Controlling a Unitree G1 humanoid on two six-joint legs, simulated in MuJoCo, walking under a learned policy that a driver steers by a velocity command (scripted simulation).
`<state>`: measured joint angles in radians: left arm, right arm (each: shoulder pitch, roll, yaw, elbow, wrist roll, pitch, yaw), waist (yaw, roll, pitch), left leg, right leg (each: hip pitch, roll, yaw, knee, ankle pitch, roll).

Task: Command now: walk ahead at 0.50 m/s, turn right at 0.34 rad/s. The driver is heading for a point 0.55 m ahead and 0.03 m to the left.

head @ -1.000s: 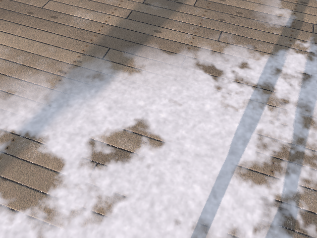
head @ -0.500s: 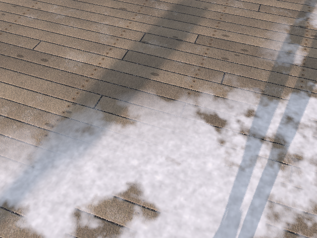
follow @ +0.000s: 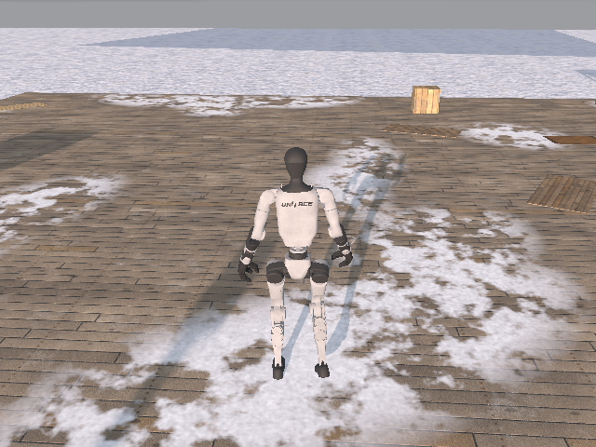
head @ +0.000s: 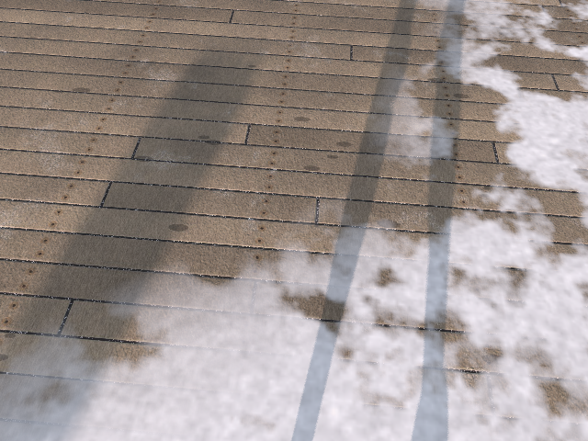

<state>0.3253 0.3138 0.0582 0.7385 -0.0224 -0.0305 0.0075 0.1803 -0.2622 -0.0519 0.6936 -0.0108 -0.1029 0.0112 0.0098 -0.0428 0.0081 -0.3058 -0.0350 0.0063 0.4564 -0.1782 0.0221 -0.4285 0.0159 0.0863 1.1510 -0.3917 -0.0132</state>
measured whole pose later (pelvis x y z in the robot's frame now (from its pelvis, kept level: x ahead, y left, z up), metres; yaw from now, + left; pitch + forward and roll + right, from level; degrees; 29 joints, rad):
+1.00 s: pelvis +0.48 -0.01 -0.01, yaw +8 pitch +2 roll +0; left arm 0.21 0.30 0.05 0.86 -0.01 -0.01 0.02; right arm 0.10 -0.24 -0.03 0.75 -0.02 -0.03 0.03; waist 0.01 -0.03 0.07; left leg -0.41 -0.05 0.03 0.48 -0.10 0.07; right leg -0.41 -0.06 0.03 1.04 -0.53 0.06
